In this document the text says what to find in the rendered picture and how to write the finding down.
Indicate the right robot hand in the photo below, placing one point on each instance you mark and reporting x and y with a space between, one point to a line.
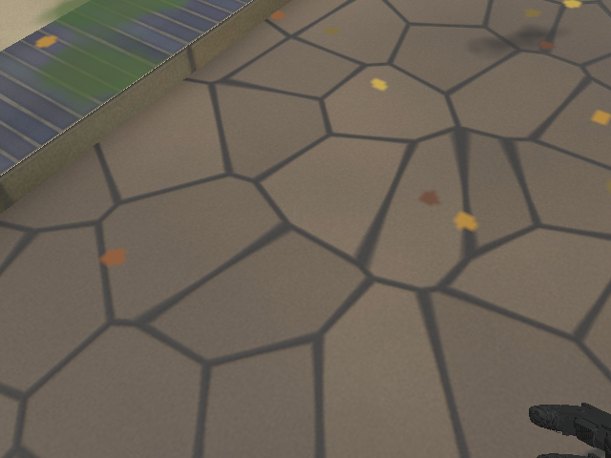
590 424

